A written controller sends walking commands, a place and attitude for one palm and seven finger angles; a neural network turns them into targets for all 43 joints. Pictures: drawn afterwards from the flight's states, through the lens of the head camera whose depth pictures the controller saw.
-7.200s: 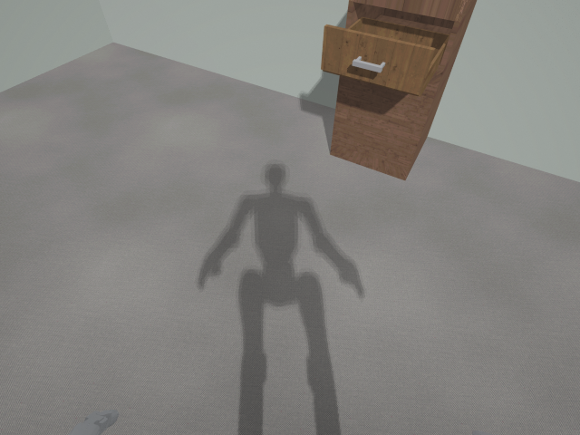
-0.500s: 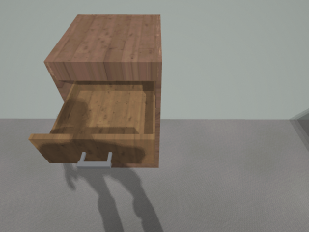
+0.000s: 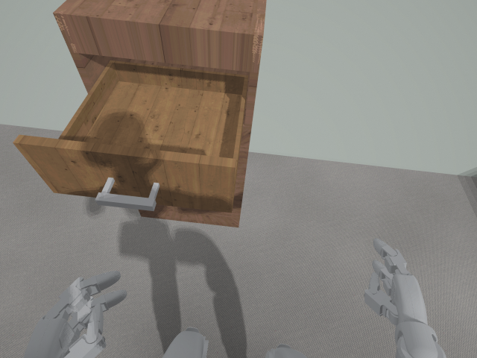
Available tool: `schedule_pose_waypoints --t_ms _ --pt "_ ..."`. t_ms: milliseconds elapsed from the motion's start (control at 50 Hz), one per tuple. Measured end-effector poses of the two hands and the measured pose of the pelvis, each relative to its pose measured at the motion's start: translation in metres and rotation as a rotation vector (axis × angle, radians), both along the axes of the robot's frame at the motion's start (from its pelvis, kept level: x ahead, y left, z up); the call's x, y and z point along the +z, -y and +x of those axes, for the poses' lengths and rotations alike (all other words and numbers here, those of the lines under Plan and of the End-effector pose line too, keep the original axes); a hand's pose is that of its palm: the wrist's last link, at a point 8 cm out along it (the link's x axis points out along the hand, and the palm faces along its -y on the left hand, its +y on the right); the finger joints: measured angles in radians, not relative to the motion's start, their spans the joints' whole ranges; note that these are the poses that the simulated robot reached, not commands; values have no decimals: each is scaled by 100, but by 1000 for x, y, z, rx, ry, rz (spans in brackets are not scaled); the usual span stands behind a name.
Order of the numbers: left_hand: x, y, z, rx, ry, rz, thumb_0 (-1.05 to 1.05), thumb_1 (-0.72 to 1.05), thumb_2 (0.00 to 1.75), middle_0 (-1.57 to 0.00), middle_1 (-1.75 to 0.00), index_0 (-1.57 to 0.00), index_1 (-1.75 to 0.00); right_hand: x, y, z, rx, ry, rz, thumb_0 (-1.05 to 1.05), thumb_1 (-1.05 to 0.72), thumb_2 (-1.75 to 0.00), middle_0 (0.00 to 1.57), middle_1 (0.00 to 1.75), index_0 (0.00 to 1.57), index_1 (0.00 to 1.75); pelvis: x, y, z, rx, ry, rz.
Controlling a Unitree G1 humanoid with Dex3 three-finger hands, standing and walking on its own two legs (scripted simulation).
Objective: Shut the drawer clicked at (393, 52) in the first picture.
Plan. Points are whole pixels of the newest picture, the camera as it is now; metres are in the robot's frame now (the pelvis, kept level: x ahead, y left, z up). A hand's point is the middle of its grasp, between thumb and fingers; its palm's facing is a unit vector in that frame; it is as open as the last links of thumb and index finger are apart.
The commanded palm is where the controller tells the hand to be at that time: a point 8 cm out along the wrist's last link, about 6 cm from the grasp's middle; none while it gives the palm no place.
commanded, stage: raise the hand and make a fist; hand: left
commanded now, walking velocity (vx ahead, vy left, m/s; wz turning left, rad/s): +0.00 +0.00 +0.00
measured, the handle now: (129, 193) +0.38 +0.26 +0.00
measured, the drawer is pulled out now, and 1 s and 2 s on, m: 0.28 0.28 0.28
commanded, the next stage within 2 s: bring the fist close to the handle in 1.44 s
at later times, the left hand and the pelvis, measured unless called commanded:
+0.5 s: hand (80, 299) +0.18 +0.23 +0.06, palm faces +0.11 -0.99 -0.10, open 3.4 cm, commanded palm +0.15 +0.27 +0.07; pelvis -0.01 +0.01 +0.01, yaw +0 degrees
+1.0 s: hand (100, 285) +0.19 +0.20 +0.09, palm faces +0.01 -1.00 -0.05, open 3.3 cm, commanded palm +0.16 +0.26 +0.10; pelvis +0.01 +0.04 +0.02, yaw +0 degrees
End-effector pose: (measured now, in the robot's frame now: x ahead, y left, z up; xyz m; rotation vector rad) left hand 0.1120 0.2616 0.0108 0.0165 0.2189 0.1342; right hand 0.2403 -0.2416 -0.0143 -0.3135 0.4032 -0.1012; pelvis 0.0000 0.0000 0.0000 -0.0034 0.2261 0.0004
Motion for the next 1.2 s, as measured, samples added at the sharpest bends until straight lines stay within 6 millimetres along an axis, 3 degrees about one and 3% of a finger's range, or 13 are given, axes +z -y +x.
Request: schedule_pose_waypoints --t_ms 80,140,220,300,380,440,500,600,760,860,1000,1100,1200 --pt "28 -10 -6 56 181 92 3 90 90 -57 -70 -57 -70 -29 -14 -1 48 -26 17 1 -91 -90 20 30 20 30 -15 5 -7 25 -11 -25" --pt "48 -2 16 -33 327 114 3 90 90 -63 -77 -63 -76 -54 -26 -17 56 -72 68 1 -91 -90 20 30 20 30 -22 6 -14 33 -8 -39" --pt "42 14 57 -220 244 55 2 90 90 -71 -85 -71 -85 -76 -33 -55 -12 -167 148 1 -90 -90 20 30 20 30 -20 7 -21 20 -6 -31" --pt "33 11 71 -222 50 -11 2 90 90 -79 -94 -79 -93 -77 -25 -97 -132 -258 186 1 -90 -90 21 30 21 30 -7 4 -18 -2 4 -11" --pt "50 -10 59 -63 64 22 2 90 89 -87 -102 -87 -102 -70 -10 -126 -220 -314 155 2 -90 -90 21 30 21 30 4 -2 -11 -18 11 -5" --pt "62 -24 46 -1 122 83 2 90 89 -93 -109 -93 -108 -66 0 -134 -231 -338 108 2 -90 -90 21 30 20 30 7 -8 -9 -13 9 -10" --pt "60 -23 37 -30 140 84 2 90 90 -99 -115 -99 -115 -61 4 -129 -211 -324 66 2 -90 -90 20 30 20 30 6 -15 -10 -2 6 -19" --pt "47 0 40 -159 118 6 2 90 90 -109 -126 -109 -126 -46 -5 -104 -170 -228 34 2 -90 -90 20 30 20 30 5 -26 -10 1 6 -28" --pt "79 -8 54 -84 232 31 2 90 89 -125 -144 -125 -143 -20 -50 -56 -77 -108 102 1 -90 -90 20 30 20 30 11 -36 -1 1 31 -35" --pt "77 -5 53 -93 157 25 2 90 90 -133 -153 -133 -152 -13 -75 -38 -5 -90 138 1 -90 -90 20 30 20 30 15 -41 4 9 44 -42" --pt "82 4 55 -123 148 25 2 90 90 -138 -158 -138 -158 -15 -82 -38 22 -125 131 1 -90 -90 21 30 21 30 17 -42 10 9 45 -41" --pt "96 -2 62 -86 201 56 2 90 90 -139 -159 -139 -159 -23 -72 -47 -7 -180 128 1 -90 -90 21 30 21 30 17 -40 14 8 43 -40" --pt "85 1 59 -105 122 41 2 90 90 -140 -160 -140 -159 -28 -56 -57 -58 -212 126 1 -90 -90 21 30 21 30 19 -36 16 5 40 -35"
